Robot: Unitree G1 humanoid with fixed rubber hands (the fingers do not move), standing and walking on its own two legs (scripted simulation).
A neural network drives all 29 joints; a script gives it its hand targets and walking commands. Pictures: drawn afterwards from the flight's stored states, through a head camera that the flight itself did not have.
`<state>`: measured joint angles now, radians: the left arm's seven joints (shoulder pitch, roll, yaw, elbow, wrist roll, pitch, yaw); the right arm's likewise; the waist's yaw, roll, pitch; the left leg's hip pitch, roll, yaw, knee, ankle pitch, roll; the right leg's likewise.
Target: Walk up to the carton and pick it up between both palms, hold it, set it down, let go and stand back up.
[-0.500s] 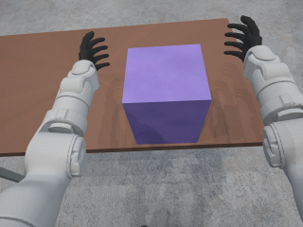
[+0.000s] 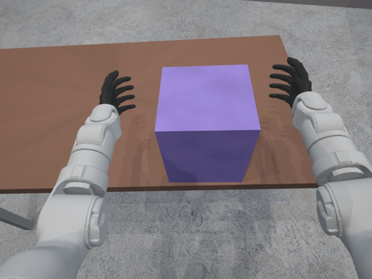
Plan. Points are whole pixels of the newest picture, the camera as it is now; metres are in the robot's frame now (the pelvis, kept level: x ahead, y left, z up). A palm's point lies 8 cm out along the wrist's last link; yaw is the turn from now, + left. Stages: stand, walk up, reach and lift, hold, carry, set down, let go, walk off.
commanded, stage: set down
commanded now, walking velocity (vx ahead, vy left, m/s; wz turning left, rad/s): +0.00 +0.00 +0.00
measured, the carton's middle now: (204, 128) +0.48 -0.03 -0.02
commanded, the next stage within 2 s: let go in 1.06 s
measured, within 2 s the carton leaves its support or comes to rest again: neither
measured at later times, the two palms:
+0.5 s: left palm (110, 146) +0.38 +0.18 +0.06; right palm (301, 138) +0.39 -0.23 +0.06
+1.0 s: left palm (116, 188) +0.31 +0.17 +0.00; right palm (305, 186) +0.30 -0.23 +0.00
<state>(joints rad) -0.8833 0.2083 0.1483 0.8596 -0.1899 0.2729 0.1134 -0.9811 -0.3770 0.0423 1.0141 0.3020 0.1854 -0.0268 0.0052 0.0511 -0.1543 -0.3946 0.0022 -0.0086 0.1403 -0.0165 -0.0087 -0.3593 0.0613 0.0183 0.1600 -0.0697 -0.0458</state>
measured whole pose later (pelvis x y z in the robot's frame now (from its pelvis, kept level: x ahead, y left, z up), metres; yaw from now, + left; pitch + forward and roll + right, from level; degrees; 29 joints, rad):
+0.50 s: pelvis +0.01 +0.00 +0.00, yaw +1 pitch +10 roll +0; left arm -0.54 0.14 0.06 0.78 -0.16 0.00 0.08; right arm -0.58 -0.35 0.06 0.89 0.32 -0.06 0.02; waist 0.00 0.03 -0.13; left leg -0.30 -0.01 -0.02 0.19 -0.06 -0.01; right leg -0.25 0.06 0.01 0.19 -0.12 -0.05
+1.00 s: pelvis -0.01 +0.01 +0.00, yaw +0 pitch +9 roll +0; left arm -0.30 0.07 -0.01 0.79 -0.13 -0.25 0.14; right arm -0.31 -0.34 0.04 0.88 0.32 -0.27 0.09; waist -0.01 0.02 -0.10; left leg -0.36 -0.02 -0.01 0.33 -0.12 0.01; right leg -0.32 0.04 0.01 0.34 -0.18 -0.03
